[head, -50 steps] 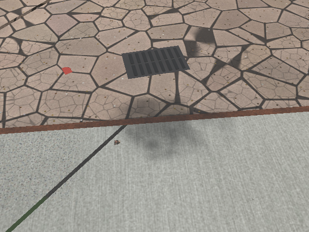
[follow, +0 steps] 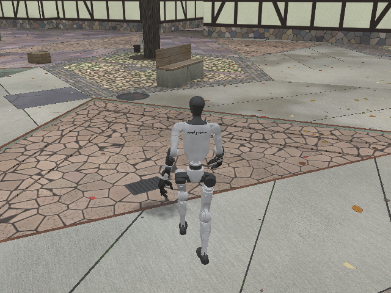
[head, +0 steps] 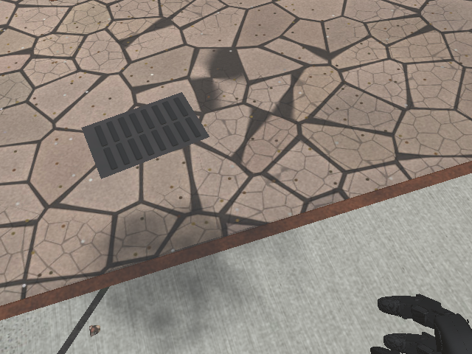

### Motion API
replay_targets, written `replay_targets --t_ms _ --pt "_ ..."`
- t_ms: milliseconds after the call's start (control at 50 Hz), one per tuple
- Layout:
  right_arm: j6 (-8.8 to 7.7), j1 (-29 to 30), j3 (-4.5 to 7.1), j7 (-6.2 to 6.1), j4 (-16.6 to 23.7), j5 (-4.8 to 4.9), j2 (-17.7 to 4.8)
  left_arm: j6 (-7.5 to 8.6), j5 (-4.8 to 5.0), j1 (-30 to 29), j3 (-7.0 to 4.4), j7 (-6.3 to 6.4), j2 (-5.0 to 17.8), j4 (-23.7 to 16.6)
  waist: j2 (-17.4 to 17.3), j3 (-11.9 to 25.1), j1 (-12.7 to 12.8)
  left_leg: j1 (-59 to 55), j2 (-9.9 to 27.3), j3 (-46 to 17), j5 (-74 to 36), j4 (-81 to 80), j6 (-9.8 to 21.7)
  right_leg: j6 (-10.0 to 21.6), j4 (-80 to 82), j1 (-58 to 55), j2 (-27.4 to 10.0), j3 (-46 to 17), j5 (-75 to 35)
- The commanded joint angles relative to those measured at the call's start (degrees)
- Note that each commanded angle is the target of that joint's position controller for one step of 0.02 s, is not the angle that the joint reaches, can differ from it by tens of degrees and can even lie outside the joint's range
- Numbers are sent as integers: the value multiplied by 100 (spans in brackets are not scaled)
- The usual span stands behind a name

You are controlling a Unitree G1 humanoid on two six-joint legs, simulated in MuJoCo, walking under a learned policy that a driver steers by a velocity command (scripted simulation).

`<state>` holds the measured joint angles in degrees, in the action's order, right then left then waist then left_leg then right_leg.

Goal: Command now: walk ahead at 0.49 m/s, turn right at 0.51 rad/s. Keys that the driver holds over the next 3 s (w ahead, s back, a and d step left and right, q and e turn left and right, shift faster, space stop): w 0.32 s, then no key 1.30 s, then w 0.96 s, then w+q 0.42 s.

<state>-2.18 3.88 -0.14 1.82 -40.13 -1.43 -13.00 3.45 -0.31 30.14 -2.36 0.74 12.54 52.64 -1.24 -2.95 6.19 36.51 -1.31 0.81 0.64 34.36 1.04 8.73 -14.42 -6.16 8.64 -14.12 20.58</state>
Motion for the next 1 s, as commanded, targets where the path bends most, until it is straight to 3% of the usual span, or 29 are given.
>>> replay_targets --t_ms 20,40,60,80,100,120,140,160,200,260,320,360,400,460,520,540,560,580,600,620,660,720,800,880,900,920,940,960,1000 --pt "-139 -558 232 -135 175 44 -818 86 -32 -198 -226 52 1049 -270 579 431 -684 -1980 -424 123 269 -405 275 -272 -1151 618 -1317 -620 -6371" --pt "-200 -1442 290 -205 -78 62 -927 121 -12 -361 -230 10 1101 -277 532 810 -1115 -2952 -261 39 -16 -734 414 -338 -2107 762 -1197 -494 -6352" --pt "-268 -2369 366 -306 -241 -45 -1131 175 9 -458 -186 -50 922 -362 356 1391 -1486 -4290 495 -633 471 -710 643 -324 -3325 1489 -998 -393 -4977" --pt "-261 -2826 455 -370 -279 -189 -1489 197 68 23 -71 -48 359 -436 -772 2025 -1255 -5499 2041 -2570 438 -619 1111 -391 -5051 2666 -349 309 -709" --pt "-193 -2678 530 -281 -374 -107 -1508 113 109 684 -128 -16 648 -342 -1437 2280 -903 -5527 2585 -4604 1074 -1322 1825 -428 -6142 3590 6 603 984" --pt "-179 -2101 453 -224 -251 2 -934 51 -89 240 -142 -6 863 -235 -407 1299 -797 -4531 2282 -4102 2015 -1711 1720 -399 -6228 3892 -433 597 286" --pt "-206 -1764 373 -189 -228 23 -579 42 -161 -375 -131 -64 812 -352 70 660 -818 -3739 1996 -3323 1997 -1923 1603 -401 -6036 3899 -541 650 -85" --pt "-235 -1691 334 -175 -293 -24 -463 29 -176 -623 -123 -106 725 -433 218 354 -698 -3254 1755 -2803 1612 -2096 1455 -397 -5807 3856 -688 678 -196" --pt "-328 -1944 309 -173 -548 -4 -469 -53 -228 -721 -87 -195 566 -502 -8 200 -529 -2743 1459 -2075 697 -2268 1309 -440 -5414 3645 -839 719 -149" --pt "-473 -2296 308 -108 -798 54 -533 -109 -254 -960 -39 -258 418 -617 -170 198 -458 -2647 1383 -1531 -67 -2443 1321 -513 -4894 3782 -948 888 -308" --pt "-451 -2484 306 -93 -927 62 -595 -106 -239 -1830 57 -316 342 -929 -185 -5 -552 -2530 1205 -1028 -131 -2709 1235 -638 -3943 4053 -1229 1250 -1031" --pt "-420 -2619 280 -82 -1017 80 -604 -80 -194 -2266 154 -325 198 -1034 -203 -81 -638 -2363 1010 -548 -1466 -2534 1075 -700 -3137 3652 -1176 1542 -1453" --pt "-386 -2878 271 -81 -1154 89 -678 -54 -133 -2532 210 -291 155 -1058 -280 53 -766 -2510 932 -283 -2569 -2218 914 -728 -2632 3250 -985 1745 -1792" --pt "-303 -3115 247 -114 -1325 81 -736 -18 -104 -2646 208 -199 272 -1026 -440 213 -833 -2994 1006 -311 -2870 -1738 774 -649 -2166 2928 -801 1734 -1816" --pt "-230 -3040 219 -201 -1405 140 -700 79 -195 -1883 143 -90 440 -676 -289 383 -468 -3128 884 -366 -2623 -669 532 -432 -1039 1845 -672 1650 -2138" --pt "-251 -3126 183 -227 -1366 166 -610 155 -280 -1378 74 -37 706 -518 -41 726 -319 -2684 683 -237 -1642 60 366 -315 -1010 908 -1190 1246 -3386" --pt "-269 -3601 63 -260 -1245 224 -179 168 -362 -773 -1 -4 1068 -450 888 1517 -343 -1576 351 71 1289 1407 179 215 -1617 -616 -2781 -64 -6211" --pt "-132 -4112 79 -314 -1477 342 -152 68 -87 -651 -27 -27 988 -412 1300 2280 -287 -1332 -116 10 3685 2566 84 1048 -1463 -746 -3447 -896 -7036" --pt "1 -3745 200 -333 -1488 186 -548 10 91 -891 31 -60 721 -430 676 1824 -360 -1202 13 -276 3658 2739 40 1001 -1091 -93 -3103 -666 -6078" --pt "59 -3319 201 -307 -1390 77 -453 -14 73 -1366 93 -39 538 -459 644 1128 -507 -1055 115 -263 3398 2694 8 833 -727 553 -2825 -369 -5213" --pt "172 -3049 180 -259 -1389 -17 -253 -30 15 -1841 166 39 328 -454 590 542 -796 -1476 352 -297 2763 2187 -88 508 -218 1592 -2380 205 -4452" --pt "336 -3258 134 -264 -1614 -2 -21 11 -67 -1883 187 51 286 -311 555 673 -988 -2266 260 -136 2353 1639 -155 346 -81 2159 -2034 710 -4036" --pt "459 -2762 129 -355 -1633 12 -81 -46 -100 -1684 150 43 406 -69 756 508 -824 -2447 213 -40 2118 643 -108 258 135 2400 -1890 634 -1714" --pt "421 -2673 84 -385 -1771 -10 -51 -211 -23 -1627 120 67 441 77 494 167 -877 -3107 207 -2 1336 -720 77 -71 205 3017 -1763 405 511" --pt "366 -2701 77 -395 -1779 -50 -131 -231 -23 -1520 131 72 371 128 337 71 -849 -3241 488 -337 1227 -1065 135 -280 158 3160 -1690 369 707" --pt "304 -2595 96 -403 -1763 -50 -339 -253 12 -1330 123 63 285 160 19 -114 -646 -2949 778 -720 1446 -1261 233 -446 53 3116 -1410 559 465" --pt "262 -2460 85 -380 -1834 37 -279 -287 44 -1302 118 57 232 246 -410 -334 -585 -2145 803 -836 1885 -1505 299 -503 -136 2569 -1138 913 -146" --pt "199 -2354 42 -368 -1841 57 -143 -292 16 -1230 117 55 220 338 -473 -273 -535 -1781 831 -895 2017 -1749 254 -511 -390 1952 -1113 988 -672" --pt "127 -2249 44 -383 -1873 95 -159 -280 -23 -1060 116 51 206 490 -400 -95 -459 -1720 743 -791 1836 -1837 164 -488 -525 1472 -1182 969 -1051"
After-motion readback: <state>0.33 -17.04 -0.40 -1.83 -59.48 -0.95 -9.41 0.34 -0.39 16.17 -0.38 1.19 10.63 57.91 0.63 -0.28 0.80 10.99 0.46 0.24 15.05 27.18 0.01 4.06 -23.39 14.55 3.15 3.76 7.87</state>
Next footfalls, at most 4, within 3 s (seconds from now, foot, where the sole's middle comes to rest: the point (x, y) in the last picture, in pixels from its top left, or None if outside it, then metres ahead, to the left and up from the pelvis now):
0.06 left None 0.23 0.08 -0.77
0.54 right None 0.42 -0.13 -0.77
0.90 left None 0.38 0.07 -0.77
2.38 left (296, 240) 0.79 -0.04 -0.77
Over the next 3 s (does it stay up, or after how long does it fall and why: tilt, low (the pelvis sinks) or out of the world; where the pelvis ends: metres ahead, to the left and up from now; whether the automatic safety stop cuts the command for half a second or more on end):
stays up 0.99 -0.14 -0.05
